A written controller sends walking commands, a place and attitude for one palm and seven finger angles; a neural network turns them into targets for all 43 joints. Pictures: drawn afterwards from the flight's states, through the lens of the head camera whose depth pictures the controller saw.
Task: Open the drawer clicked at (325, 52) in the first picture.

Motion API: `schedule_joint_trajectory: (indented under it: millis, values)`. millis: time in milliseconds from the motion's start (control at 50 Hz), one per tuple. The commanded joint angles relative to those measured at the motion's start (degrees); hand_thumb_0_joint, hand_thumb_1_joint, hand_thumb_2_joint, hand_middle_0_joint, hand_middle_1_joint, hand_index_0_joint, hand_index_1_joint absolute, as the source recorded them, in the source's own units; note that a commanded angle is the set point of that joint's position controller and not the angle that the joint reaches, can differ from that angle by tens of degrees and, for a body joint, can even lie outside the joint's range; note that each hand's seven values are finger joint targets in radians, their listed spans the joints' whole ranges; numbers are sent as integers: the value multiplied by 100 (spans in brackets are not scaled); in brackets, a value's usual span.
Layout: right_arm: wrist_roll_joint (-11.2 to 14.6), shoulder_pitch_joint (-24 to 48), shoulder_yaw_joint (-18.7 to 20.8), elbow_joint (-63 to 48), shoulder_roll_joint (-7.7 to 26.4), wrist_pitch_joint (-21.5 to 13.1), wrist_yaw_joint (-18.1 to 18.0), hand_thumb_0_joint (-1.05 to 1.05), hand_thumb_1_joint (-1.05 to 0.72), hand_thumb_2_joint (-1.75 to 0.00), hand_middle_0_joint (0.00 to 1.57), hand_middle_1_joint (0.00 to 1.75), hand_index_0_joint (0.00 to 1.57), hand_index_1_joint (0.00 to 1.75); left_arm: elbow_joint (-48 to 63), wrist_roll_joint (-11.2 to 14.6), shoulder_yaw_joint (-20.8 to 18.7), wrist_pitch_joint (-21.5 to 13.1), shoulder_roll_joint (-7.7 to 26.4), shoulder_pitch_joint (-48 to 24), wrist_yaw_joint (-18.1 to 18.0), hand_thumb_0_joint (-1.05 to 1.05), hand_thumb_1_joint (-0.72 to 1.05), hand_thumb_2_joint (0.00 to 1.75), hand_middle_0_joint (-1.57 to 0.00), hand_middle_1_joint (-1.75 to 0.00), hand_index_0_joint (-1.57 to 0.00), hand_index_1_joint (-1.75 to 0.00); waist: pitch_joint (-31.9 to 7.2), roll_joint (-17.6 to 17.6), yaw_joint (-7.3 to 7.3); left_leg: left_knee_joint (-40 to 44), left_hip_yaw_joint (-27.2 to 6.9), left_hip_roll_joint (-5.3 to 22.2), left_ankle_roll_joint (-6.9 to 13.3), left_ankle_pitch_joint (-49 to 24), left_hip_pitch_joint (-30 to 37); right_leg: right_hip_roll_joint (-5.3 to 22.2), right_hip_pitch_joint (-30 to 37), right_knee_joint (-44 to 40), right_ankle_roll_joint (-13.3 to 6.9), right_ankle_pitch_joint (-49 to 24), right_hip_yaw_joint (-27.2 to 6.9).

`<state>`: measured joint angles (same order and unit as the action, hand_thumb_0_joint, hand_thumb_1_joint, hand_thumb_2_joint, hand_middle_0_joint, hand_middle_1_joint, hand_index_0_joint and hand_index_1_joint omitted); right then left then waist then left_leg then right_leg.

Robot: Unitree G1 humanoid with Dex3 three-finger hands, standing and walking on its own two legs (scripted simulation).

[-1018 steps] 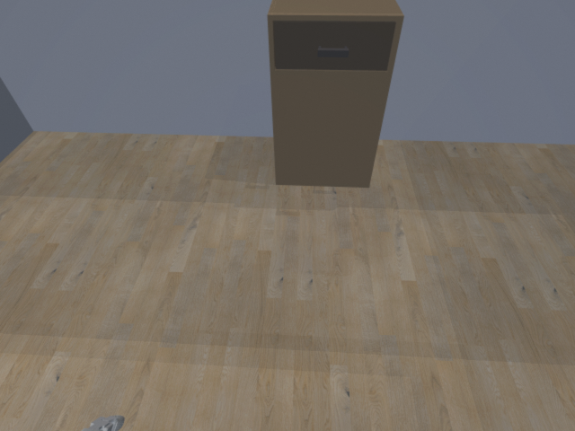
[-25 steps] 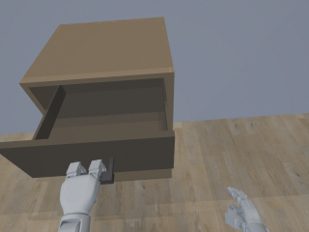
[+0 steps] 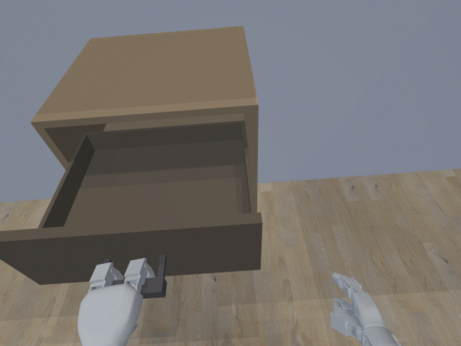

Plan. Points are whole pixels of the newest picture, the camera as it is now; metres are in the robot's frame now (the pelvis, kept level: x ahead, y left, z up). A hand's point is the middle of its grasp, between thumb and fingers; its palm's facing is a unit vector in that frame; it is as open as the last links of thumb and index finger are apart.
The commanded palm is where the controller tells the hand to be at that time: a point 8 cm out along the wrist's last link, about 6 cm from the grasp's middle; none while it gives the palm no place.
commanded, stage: pull the drawer open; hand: left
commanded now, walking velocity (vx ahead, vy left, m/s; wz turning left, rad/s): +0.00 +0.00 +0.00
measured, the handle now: (132, 276) +0.23 +0.20 +0.01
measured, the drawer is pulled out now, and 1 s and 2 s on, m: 0.28 0.30 0.30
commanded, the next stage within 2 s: open the thumb to release the handle in 0.42 s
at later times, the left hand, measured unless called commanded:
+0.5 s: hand (126, 327) +0.16 +0.19 -0.01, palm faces +0.01 -0.14 -0.99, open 6.3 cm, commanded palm +0.13 +0.20 +0.04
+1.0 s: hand (126, 325) +0.16 +0.19 -0.01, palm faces +0.03 -0.12 -0.99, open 11.8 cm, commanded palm +0.12 +0.20 +0.04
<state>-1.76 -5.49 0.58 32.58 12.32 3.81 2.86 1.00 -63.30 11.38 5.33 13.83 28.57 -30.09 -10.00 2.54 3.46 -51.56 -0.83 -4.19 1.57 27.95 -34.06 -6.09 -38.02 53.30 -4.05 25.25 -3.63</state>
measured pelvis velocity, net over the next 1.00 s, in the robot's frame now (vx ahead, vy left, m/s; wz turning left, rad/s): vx -0.01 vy -0.01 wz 0.01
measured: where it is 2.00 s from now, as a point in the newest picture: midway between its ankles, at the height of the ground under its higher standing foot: outside the picture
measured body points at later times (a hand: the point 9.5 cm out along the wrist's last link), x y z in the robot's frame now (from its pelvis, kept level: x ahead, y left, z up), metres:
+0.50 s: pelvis +0.00 +0.00 -0.01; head +0.03 -0.04 +0.44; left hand +0.15 +0.20 +0.04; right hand +0.22 -0.21 -0.10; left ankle -0.03 +0.11 -0.69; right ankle +0.01 -0.08 -0.69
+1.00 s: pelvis -0.01 -0.01 +0.00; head +0.00 -0.05 +0.45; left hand +0.15 +0.19 +0.05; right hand +0.22 -0.22 -0.08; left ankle -0.03 +0.11 -0.69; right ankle +0.01 -0.08 -0.69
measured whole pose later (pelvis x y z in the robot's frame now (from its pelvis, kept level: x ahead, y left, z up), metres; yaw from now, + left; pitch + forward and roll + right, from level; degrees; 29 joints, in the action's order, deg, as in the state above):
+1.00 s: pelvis -0.01 -0.01 +0.00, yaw +1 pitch +9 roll +2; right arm -1.3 -4.5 0.0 32.8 12.4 3.8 0.1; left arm -0.6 -62.2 10.6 4.9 15.0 27.3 -30.4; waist -9.6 2.0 4.1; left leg -50.3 -1.7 -4.0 0.4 26.2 -33.6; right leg -6.1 -37.7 52.5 -5.0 23.8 -2.7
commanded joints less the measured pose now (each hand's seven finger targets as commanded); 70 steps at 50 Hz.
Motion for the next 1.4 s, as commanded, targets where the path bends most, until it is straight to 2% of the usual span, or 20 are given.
schedule_joint_trajectory:
  millis: [0,60,160,240,300,420,480,500,560,640,680,740,840,900,1000,1080,1100,1160,1220,1380]
  values:
    - [-5,918,162,-1093,506,-317,52,0,-90,-90,20,30,20,30,1363,46,-303,-127,486,867,-292,0,90,90,-40,-135,-40,-135,-673,-440,181,474,-131,67,32,-1739,50,321,964,-747,32,-2096,-309]
    - [-32,925,149,-1154,488,-325,78,0,-90,-90,20,30,20,30,1579,51,-386,-221,530,1199,-318,0,90,90,-40,-135,-40,-135,-795,-386,241,412,-120,56,33,-1748,11,322,1008,-674,12,-2167,-378]
    - [-55,899,144,-1195,490,-344,100,0,-90,-90,20,30,20,30,1604,14,-349,-305,476,1382,-302,0,90,90,-40,-135,-40,-135,-542,-372,219,333,-128,57,46,-1545,-58,303,682,-687,-4,-1738,-357]
    - [-82,847,140,-1254,496,-350,130,0,-90,-90,20,30,20,30,1840,33,-393,-346,536,1536,-313,0,90,90,-40,-135,-40,-135,-838,-334,242,242,-141,64,41,-1745,-2,305,733,-568,-9,-2000,-398]
    - [-84,834,132,-1240,510,-350,116,0,-90,-90,20,30,20,30,1750,-3,-423,-348,549,1405,-325,0,90,90,-40,-135,-40,-135,-647,-376,191,217,-149,56,39,-1652,-129,301,639,-559,1,-1993,-402]
    - [-85,755,141,-1246,511,-361,82,0,-90,-90,20,30,20,30,1796,4,-535,-335,628,1380,-370,0,90,90,-40,-135,-40,-135,-917,-418,184,151,-154,54,30,-1849,-92,319,804,-511,21,-2433,-461]
    - [-85,734,143,-1215,499,-388,112,0,-90,-90,20,30,20,30,1764,-10,-351,-353,490,1489,-342,0,90,90,-40,-135,-40,-135,-854,-473,158,140,-166,72,34,-1960,-52,326,737,-483,41,-2513,-416]
    - [-89,756,168,-1025,618,-301,-2,0,-90,-90,20,30,20,30,1544,-129,-748,-291,952,-4,-473,0,90,90,-40,-135,-40,-135,-771,-550,-102,94,-187,69,46,-1619,-168,335,458,-536,67,-2286,-487]
    - [-102,738,173,-1024,537,-366,-125,0,-90,-90,20,30,20,30,1125,-186,-868,-230,835,197,-645,0,69,81,-38,-133,-38,-133,-812,-451,72,161,-152,37,27,-1406,-207,325,582,-589,46,-1942,-427]
    - [-35,777,224,-1020,540,-347,-155,0,-90,-90,20,30,20,30,1271,-20,-607,-19,680,-3,-621,0,41,69,-36,-130,-36,-130,-1159,-357,69,250,-142,46,46,-1635,109,327,861,-658,65,-2183,-351]
    - [1,841,196,-961,538,-309,-204,0,-90,-90,20,30,20,30,1036,13,-564,104,690,-147,-574,0,27,63,-35,-128,-35,-128,-916,-586,12,323,-118,33,53,-1405,-29,351,886,-806,122,-2027,-382]
    - [30,946,138,-932,522,-287,-296,0,-90,-90,20,30,20,30,858,-12,-710,163,863,-303,-530,0,6,54,-34,-126,-34,-126,-776,-791,68,435,-82,3,59,-1136,-185,418,1055,-995,166,-1885,-553]
    - [63,1013,106,-961,486,-280,-309,0,-90,-90,20,30,20,30,914,8,-556,160,791,-209,-368,0,-29,39,-32,-122,-32,-122,-693,-474,132,585,-50,-19,53,-1104,-70,446,1185,-1141,150,-1766,-628]
    - [53,993,97,-949,477,-284,-300,0,-90,-90,20,30,20,30,894,53,-618,97,826,-27,-312,0,-50,30,-30,-120,-30,-120,-631,-526,137,617,-63,-24,45,-1092,-95,454,1233,-1178,161,-1787,-647]
    - [24,1010,111,-973,497,-291,-273,0,-90,-90,20,30,20,30,838,8,-605,-47,790,-32,-284,0,-50,30,-30,-120,-30,-120,-332,-361,137,622,-61,-28,49,-876,-147,421,912,-1271,99,-1034,-631]
    - [1,1003,147,-995,500,-304,-295,0,-90,-90,20,30,20,30,827,10,-780,-113,874,-80,-349,0,-50,30,-30,-120,-30,-120,-474,-443,173,551,-60,-41,50,-772,-241,436,911,-1302,96,-803,-738]
    - [-18,1000,146,-941,507,-313,-282,0,-90,-90,20,30,20,30,548,-43,-439,-94,560,-315,-350,0,-50,30,-30,-120,-30,-120,-317,-518,23,477,-86,-25,56,-746,-268,421,645,-1227,98,-798,-619]
    - [-11,965,203,-901,548,-337,-312,0,-90,-90,20,30,20,30,551,-72,-651,-94,752,-712,-427,0,-50,30,-30,-120,-30,-120,-480,-460,52,470,-86,-1,59,-684,-262,408,591,-1186,84,-614,-579]
    - [-21,940,213,-901,552,-342,-348,0,-90,-90,20,30,20,30,702,-79,-723,-20,842,-885,-528,0,-50,30,-30,-120,-30,-120,-920,-432,57,417,-80,-16,55,-843,-217,419,806,-1059,85,-1010,-559]
    - [51,994,185,-819,538,-289,-435,0,-90,-90,20,30,20,30,471,8,-572,220,752,-1107,-476,0,-50,30,-30,-120,-30,-120,-791,-701,23,492,-89,-19,60,-868,-273,446,915,-1105,134,-1246,-540]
